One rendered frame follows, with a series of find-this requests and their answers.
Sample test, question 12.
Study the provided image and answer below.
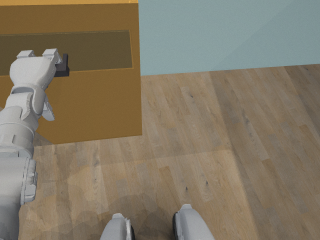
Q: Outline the robot left forearm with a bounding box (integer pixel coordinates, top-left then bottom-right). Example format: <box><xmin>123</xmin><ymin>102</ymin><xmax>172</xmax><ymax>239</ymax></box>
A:
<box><xmin>0</xmin><ymin>83</ymin><xmax>46</xmax><ymax>160</ymax></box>

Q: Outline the drawer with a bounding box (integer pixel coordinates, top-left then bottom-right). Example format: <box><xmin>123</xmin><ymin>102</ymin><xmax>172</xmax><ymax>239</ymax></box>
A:
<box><xmin>0</xmin><ymin>29</ymin><xmax>133</xmax><ymax>76</ymax></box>

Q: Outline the robot left thigh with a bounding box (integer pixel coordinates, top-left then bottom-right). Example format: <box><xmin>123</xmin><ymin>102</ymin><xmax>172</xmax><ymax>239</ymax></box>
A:
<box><xmin>100</xmin><ymin>217</ymin><xmax>132</xmax><ymax>240</ymax></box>

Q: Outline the robot left shin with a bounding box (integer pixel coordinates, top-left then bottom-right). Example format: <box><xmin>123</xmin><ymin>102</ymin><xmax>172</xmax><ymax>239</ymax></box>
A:
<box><xmin>112</xmin><ymin>213</ymin><xmax>125</xmax><ymax>219</ymax></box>

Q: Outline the cabinet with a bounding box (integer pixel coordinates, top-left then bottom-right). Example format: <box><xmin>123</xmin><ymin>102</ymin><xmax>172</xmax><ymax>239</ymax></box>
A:
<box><xmin>0</xmin><ymin>0</ymin><xmax>143</xmax><ymax>145</ymax></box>

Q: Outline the robot left upper arm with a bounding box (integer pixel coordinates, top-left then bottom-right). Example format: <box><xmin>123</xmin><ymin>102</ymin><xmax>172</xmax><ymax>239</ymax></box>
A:
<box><xmin>0</xmin><ymin>157</ymin><xmax>38</xmax><ymax>240</ymax></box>

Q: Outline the handle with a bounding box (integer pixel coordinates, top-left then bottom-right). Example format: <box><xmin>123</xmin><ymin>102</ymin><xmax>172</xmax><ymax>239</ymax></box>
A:
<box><xmin>54</xmin><ymin>53</ymin><xmax>70</xmax><ymax>77</ymax></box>

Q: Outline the robot left hand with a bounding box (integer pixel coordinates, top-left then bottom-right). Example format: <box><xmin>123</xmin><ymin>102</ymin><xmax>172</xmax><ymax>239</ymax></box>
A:
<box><xmin>9</xmin><ymin>48</ymin><xmax>63</xmax><ymax>121</ymax></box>

